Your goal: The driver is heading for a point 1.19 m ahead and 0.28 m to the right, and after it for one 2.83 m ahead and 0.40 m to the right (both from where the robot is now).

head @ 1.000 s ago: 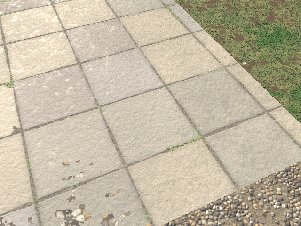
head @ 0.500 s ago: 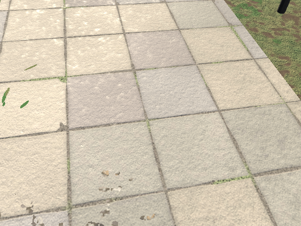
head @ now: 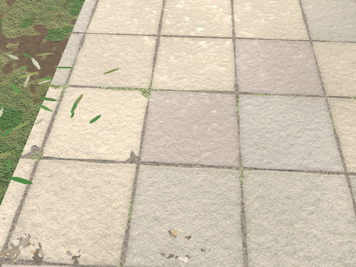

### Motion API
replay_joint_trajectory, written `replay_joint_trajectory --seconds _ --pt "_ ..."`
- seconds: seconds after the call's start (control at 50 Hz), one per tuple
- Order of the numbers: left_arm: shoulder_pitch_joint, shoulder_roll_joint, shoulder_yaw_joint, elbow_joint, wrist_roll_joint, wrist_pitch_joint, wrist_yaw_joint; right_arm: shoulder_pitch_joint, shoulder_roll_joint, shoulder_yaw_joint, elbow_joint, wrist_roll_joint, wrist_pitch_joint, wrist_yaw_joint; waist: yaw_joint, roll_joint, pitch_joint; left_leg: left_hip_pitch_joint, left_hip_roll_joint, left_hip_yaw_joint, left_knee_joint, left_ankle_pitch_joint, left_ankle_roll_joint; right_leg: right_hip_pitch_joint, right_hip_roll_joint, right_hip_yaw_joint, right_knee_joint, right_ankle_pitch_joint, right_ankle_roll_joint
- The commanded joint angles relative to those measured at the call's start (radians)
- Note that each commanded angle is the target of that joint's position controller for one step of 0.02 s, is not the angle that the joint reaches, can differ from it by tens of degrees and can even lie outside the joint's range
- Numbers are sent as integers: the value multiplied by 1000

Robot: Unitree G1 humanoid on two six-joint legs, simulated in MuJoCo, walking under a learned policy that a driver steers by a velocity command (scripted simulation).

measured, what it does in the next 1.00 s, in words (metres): walks ahead, turning right: left foot, then right foot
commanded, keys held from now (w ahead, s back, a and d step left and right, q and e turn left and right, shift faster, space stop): e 0.34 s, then w+e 0.44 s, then w+q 0.22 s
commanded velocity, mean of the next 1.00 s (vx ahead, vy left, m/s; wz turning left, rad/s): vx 0.25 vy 0.00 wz -0.33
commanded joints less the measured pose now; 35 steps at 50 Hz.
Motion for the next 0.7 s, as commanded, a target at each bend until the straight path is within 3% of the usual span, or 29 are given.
replay_joint_trajectory --seconds 0.02,0.06,0.08,0.12,0.16,0.18,0.2,0.22,0.24,0.26,0.28,0.3,0.34,0.42,0.48,0.52,0.54,0.56,0.58,0.6,0.62,0.64,0.66,0.68,0.7 --pt "-10 79 10 -18 10 -7 -12 133 29 13 -31 -13 4 -8 -46 -125 -148 114 54 41 -279 20 -13 62 -196 160 -151 499 -207" --pt "10 136 29 -9 -3 4 -8 87 15 16 -45 -18 -1 -12 -29 -139 -199 168 43 50 -422 94 -17 108 -212 189 -134 495 -225" --pt "16 165 39 -12 -14 14 -5 80 -13 10 -47 -13 4 -13 -27 -142 -219 191 35 51 -468 143 -15 123 -226 217 -137 390 -226" --pt "1 197 50 -29 -34 38 3 49 -51 -1 -54 -8 18 -14 -30 -135 -191 240 17 64 -571 230 8 75 -223 264 -157 42 -201" --pt "3 177 46 -36 -47 58 14 13 -65 -10 -70 -18 26 -18 -37 -135 -117 303 7 73 -668 265 48 -37 -186 301 -162 -229 -148" --pt "19 152 39 -35 -47 62 17 20 -85 -17 -83 -24 25 -23 -48 -118 -95 343 48 43 -728 250 80 -92 -161 306 -134 -318 -106" --pt "25 106 27 -47 -40 61 16 62 -136 -28 -95 -38 24 -32 -59 -32 -109 417 191 -81 -798 218 133 -175 -109 273 -12 -393 -53" --pt "15 74 27 -83 -51 58 20 70 -209 -52 -75 -45 27 -30 -30 222 -84 326 332 -240 -919 182 238 -239 35 64 190 -439 -3" --pt "25 123 43 -81 -43 55 24 12 -186 -50 -104 -58 13 -27 -40 274 -76 272 428 -335 -978 287 312 -234 23 57 446 -507 27" --pt "72 164 65 -63 -46 65 25 -48 -129 -33 -128 -58 -5 -28 -8 205 -90 263 411 -285 -954 406 311 -237 6 99 601 -490 42" --pt "139 162 73 -29 -45 84 30 -121 -98 -24 -145 -41 -18 -27 34 135 -98 262 359 -189 -920 514 276 -226 0 106 687 -451 63" --pt "173 151 76 -17 -37 100 36 -157 -88 -22 -152 -21 -26 -24 45 103 -105 285 337 -128 -897 588 252 -245 -10 104 737 -400 82" --pt "155 101 64 -36 -37 116 36 -150 -86 -22 -138 -16 -24 -23 35 78 -99 300 304 -32 -885 657 238 -249 -29 74 717 -336 113" --pt "28 69 42 -121 -47 114 -3 -66 -131 -44 -110 -7 -13 -28 -46 140 -118 340 317 -10 -960 207 233 -190 -75 3 460 -287 101" --pt "21 94 46 -145 -45 99 -29 -58 -179 -63 -99 4 -29 -10 -47 142 -93 287 337 7 -975 87 228 -66 -62 -50 299 -329 44" --pt "77 102 53 -128 -48 89 -36 -81 -183 -66 -95 18 -36 5 -7 131 -76 241 341 33 -941 54 214 43 -47 -80 171 -273 2" --pt "143 100 59 -98 -48 86 -36 -94 -170 -63 -92 24 -36 11 27 110 -79 189 322 68 -884 37 194 147 -18 -109 97 -236 -16" --pt "232 120 73 -60 -50 85 -27 -83 -134 -54 -87 18 -37 16 55 66 -102 117 284 120 -777 16 161 282 15 -113 61 -247 -38" --pt "345 179 99 -35 -57 82 -15 -110 -70 -34 -102 -3 -42 24 102 -90 -130 -52 216 226 -469 28 87 460 -108 94 -9 -294 -95" --pt "396 337 126 -67 -44 66 -12 -195 -12 -15 -201 -24 -63 26 110 -364 -108 -453 41 224 -114 -133 19 593 -378 679 -167 -448 -286" --pt "402 278 108 -78 -30 39 -21 -255 -79 -26 -214 10 -93 31 146 -231 -102 -558 56 36 20 -119 39 567 -434 802 -261 -547 -366" --pt "345 216 86 -88 -29 22 -18 -244 -114 -34 -211 29 -111 43 100 -208 -34 -598 94 14 29 -9 66 540 -407 713 -253 -489 -326" --pt "291 171 71 -106 -37 16 -15 -205 -129 -39 -182 10 -119 46 63 -143 -15 -560 124 18 -5 100 71 493 -353 590 -226 -382 -277" --pt "241 156 64 -122 -42 21 -11 -189 -134 -43 -164 -16 -123 43 39 -104 -11 -503 139 20 -77 174 64 436 -309 500 -224 -275 -240" --pt "219 147 59 -136 -39 26 -6 -179 -135 -47 -160 -28 -123 44 22 -104 -19 -431 141 27 -134 233 53 389 -268 429 -234 -171 -218"
Keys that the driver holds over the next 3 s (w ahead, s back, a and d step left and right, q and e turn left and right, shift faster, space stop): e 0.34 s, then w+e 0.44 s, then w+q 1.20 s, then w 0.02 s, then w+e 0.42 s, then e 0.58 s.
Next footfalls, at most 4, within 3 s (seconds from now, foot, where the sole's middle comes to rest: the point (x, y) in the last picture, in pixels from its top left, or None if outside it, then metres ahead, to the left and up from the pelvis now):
0.18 left None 0.11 0.13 -0.77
0.58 right None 0.07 -0.13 -0.77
1.04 left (215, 256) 0.47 -0.10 -0.77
1.54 right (281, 208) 0.65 -0.37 -0.77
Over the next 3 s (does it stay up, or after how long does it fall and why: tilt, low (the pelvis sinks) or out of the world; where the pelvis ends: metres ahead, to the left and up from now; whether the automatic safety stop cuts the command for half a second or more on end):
stays up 1.18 -0.19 0.00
